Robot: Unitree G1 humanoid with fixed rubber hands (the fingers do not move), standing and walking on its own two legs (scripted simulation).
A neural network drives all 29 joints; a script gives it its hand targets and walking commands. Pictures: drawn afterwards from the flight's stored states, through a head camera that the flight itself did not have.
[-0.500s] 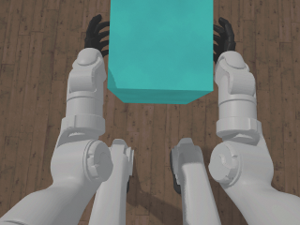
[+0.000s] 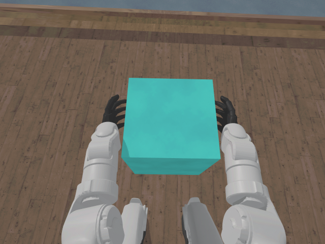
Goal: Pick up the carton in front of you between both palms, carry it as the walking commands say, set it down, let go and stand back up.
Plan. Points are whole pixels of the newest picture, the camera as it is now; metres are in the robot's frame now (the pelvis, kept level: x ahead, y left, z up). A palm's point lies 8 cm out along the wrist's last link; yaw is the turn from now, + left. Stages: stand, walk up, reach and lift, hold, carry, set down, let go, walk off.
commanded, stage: reach and lift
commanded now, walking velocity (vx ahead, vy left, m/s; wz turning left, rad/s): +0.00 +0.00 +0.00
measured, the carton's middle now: (168, 133) +0.41 -0.01 -0.10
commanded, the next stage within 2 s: hold in 1.60 s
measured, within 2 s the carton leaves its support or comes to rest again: neither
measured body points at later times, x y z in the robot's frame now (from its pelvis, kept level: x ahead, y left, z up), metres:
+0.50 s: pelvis +0.04 +0.00 +0.11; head +0.06 +0.00 +0.56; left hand +0.37 +0.15 +0.11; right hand +0.36 -0.16 +0.11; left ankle +0.06 +0.13 -0.62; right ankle +0.07 -0.13 -0.62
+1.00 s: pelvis +0.04 +0.00 +0.12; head +0.02 +0.00 +0.57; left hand +0.35 +0.15 +0.14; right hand +0.35 -0.15 +0.14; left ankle +0.06 +0.13 -0.62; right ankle +0.07 -0.13 -0.62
